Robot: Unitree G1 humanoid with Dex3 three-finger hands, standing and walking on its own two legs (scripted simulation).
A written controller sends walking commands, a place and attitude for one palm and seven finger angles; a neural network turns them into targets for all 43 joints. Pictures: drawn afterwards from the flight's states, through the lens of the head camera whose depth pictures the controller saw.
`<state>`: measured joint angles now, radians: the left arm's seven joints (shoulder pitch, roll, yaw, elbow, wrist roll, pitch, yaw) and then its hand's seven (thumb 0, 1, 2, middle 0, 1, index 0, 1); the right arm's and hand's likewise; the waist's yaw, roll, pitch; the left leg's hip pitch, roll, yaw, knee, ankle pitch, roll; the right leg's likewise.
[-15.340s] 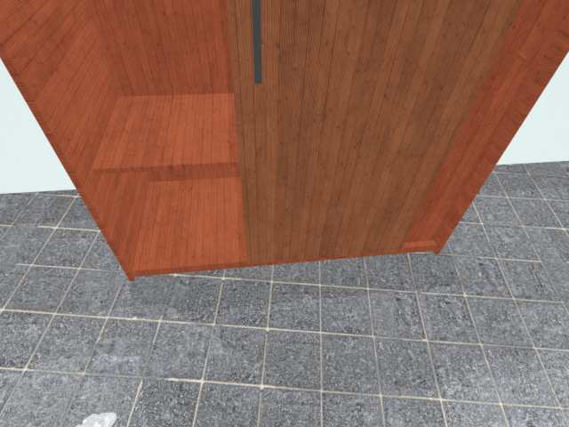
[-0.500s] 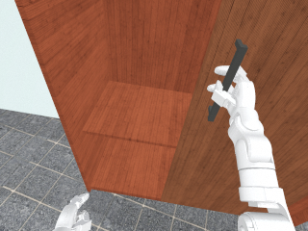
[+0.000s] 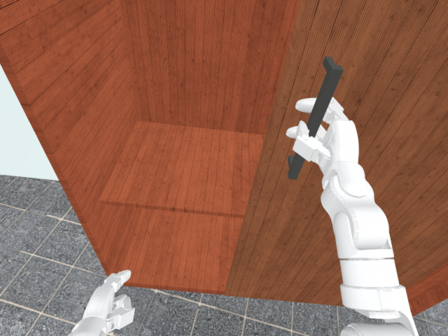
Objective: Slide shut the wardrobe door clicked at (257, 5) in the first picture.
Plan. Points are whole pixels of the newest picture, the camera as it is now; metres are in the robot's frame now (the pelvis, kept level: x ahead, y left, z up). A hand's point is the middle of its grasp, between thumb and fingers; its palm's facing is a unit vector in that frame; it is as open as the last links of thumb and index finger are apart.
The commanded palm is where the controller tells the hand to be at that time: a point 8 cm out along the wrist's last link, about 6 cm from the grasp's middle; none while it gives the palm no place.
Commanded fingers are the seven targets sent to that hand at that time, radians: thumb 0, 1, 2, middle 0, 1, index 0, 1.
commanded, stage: tug the door sideways, standing still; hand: right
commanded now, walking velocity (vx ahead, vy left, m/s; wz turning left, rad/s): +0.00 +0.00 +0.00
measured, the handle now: (308, 125) +0.43 -0.12 +0.20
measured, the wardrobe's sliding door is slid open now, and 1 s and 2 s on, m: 0.46 0.46 0.41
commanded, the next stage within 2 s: step sideways, sliding the door along in 0.60 s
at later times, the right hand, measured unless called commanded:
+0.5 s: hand (296, 141) +0.37 -0.08 +0.21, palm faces +0.11 +0.99 -0.05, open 5.7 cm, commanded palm +0.35 -0.08 +0.21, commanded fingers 0.00 -0.90 -0.90 0.45 1.40 0.45 1.40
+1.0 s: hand (299, 143) +0.38 -0.09 +0.20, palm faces +0.05 +0.99 -0.15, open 5.8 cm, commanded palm +0.36 -0.12 +0.21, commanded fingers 0.00 -0.90 -0.90 0.45 1.40 0.45 1.40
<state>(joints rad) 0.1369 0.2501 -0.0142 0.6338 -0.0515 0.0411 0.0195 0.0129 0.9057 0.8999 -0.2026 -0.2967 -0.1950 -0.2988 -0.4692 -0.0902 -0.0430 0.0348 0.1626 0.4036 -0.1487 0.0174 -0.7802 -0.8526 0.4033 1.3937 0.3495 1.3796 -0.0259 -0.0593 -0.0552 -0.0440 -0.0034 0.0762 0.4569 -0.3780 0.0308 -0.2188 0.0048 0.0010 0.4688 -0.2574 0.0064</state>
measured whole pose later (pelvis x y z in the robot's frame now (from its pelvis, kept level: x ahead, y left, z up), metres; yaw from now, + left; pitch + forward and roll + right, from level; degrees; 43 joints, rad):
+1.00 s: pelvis -0.07 +0.01 -0.01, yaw +1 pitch -1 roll +1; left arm 0.23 0.23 0.00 0.69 -0.05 -0.03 0.06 0.01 0.90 0.90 -0.20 -0.30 -0.20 -0.30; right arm -0.77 -0.23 -0.06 0.48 0.11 -0.07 -0.09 -0.02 -0.73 -0.86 0.44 1.40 0.29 1.41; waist -0.01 -0.10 0.12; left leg -0.19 -0.07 0.06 0.58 -0.37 0.06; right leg -0.39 -0.06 0.02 0.65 -0.26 0.01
